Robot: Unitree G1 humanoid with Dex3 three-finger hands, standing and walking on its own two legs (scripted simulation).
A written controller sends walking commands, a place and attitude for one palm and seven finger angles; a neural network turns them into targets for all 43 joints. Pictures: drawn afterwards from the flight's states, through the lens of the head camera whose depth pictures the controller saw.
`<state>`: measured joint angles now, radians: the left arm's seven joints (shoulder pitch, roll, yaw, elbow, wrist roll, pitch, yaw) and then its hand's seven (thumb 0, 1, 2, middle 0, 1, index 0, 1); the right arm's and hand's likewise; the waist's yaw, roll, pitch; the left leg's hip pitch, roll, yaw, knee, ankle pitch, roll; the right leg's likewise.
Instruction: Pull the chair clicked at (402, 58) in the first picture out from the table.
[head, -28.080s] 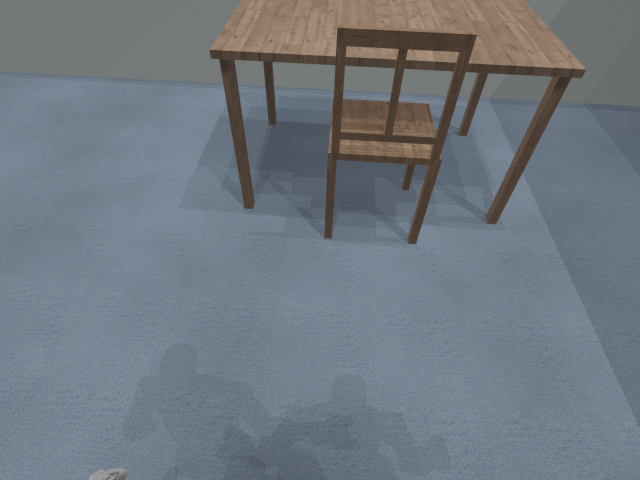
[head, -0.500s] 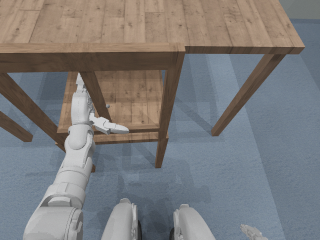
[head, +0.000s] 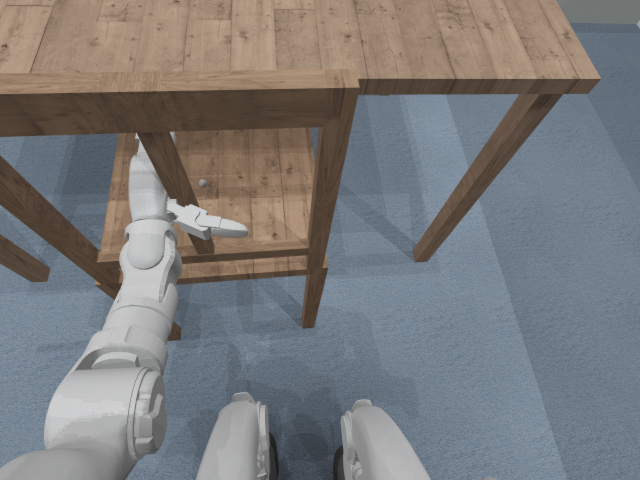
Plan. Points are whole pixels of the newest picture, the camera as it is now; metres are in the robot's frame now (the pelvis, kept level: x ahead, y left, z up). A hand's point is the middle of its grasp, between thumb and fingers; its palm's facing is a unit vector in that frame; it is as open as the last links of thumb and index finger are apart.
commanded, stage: push the fingers through the gap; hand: left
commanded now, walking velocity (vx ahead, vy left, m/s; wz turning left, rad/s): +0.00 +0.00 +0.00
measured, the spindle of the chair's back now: (185, 202) +0.45 +0.15 +0.02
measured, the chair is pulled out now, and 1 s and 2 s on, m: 0.03 0.03 0.04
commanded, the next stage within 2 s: hook a spindle and tug to test in 0.26 s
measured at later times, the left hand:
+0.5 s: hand (201, 183) +0.47 +0.13 +0.03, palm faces +0.06 -1.00 -0.02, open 16.8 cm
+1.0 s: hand (203, 184) +0.47 +0.13 +0.03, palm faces +0.06 -1.00 +0.00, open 11.0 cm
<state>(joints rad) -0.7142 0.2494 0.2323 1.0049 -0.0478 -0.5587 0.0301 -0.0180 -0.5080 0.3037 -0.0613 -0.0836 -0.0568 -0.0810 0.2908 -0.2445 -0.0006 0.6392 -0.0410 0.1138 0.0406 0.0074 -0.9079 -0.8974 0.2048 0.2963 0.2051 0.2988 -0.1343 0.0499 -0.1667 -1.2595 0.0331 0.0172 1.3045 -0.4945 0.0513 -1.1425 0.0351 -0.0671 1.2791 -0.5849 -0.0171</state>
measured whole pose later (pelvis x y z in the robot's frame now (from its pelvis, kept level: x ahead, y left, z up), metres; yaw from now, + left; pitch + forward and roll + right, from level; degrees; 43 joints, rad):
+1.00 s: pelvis +0.00 +0.00 +0.00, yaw +0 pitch +25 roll -4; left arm -0.68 0.23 0.23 0.97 -0.06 -0.55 0.03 -0.01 -0.17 0.52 -0.45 -1.30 -0.45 -1.29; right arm 0.28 -0.24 0.00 0.63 -0.04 0.12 0.05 0.01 -0.91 -0.90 0.20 0.30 0.21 0.30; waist -0.13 0.05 -0.17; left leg -1.25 0.03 0.02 1.30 -0.50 0.05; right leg -1.13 0.04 -0.06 1.27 -0.59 -0.01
